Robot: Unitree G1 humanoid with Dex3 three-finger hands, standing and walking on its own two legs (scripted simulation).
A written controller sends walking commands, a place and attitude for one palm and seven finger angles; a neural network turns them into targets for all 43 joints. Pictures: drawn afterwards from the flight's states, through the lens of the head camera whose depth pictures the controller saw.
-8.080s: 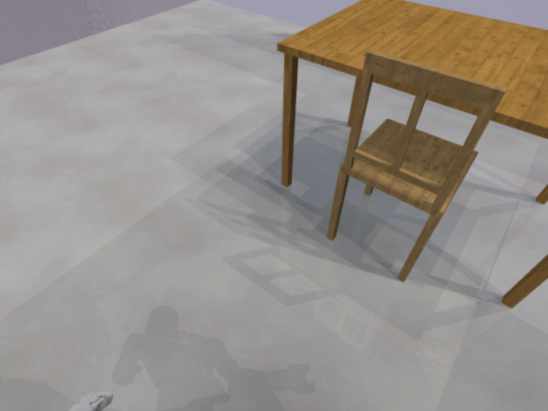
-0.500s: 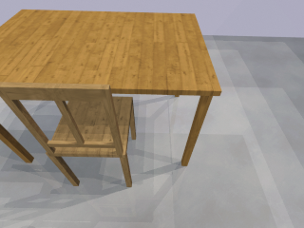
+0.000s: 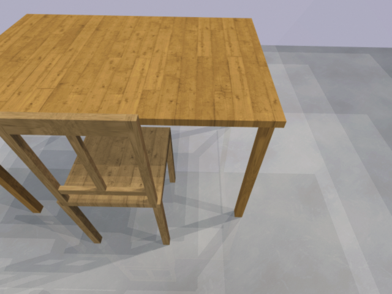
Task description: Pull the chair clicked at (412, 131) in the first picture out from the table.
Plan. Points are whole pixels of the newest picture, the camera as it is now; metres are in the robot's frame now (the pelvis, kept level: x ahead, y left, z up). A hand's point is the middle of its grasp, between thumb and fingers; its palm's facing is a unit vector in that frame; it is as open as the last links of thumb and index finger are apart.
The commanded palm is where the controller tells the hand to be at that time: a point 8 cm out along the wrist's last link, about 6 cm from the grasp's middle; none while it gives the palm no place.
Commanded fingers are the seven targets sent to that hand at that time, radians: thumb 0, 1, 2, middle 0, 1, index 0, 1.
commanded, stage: look again from close up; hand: left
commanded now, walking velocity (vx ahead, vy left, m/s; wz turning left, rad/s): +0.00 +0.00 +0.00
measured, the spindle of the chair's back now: (89, 164) +0.47 +0.36 -0.10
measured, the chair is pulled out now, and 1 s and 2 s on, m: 0.00 0.00 0.00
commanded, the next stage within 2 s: raise the hand toward the chair's back in 0.30 s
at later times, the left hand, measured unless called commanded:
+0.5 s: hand out of the picture +0.08 +0.20 -0.12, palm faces +0.20 -0.95 -0.23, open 7.4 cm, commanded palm +0.09 +0.23 -0.07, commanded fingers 0.00 0.76 0.84 -0.19 -0.28 -0.19 -0.28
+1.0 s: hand out of the picture +0.10 +0.19 -0.05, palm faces +0.06 -1.00 -0.06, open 10.8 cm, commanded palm +0.10 +0.24 -0.06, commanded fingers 0.00 0.18 0.59 -0.13 -0.19 -0.13 -0.19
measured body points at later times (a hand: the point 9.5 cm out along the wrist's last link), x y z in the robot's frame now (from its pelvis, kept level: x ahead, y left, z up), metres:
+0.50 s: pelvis -0.01 +0.01 +0.00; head +0.01 +0.00 +0.45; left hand +0.06 +0.25 -0.10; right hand +0.05 -0.23 -0.15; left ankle -0.01 +0.15 -0.74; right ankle -0.07 -0.11 -0.73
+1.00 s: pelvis -0.11 +0.00 -0.12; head -0.06 +0.01 +0.33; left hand +0.09 +0.24 -0.04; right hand +0.13 -0.20 -0.18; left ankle -0.01 +0.15 -0.74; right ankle -0.07 -0.11 -0.74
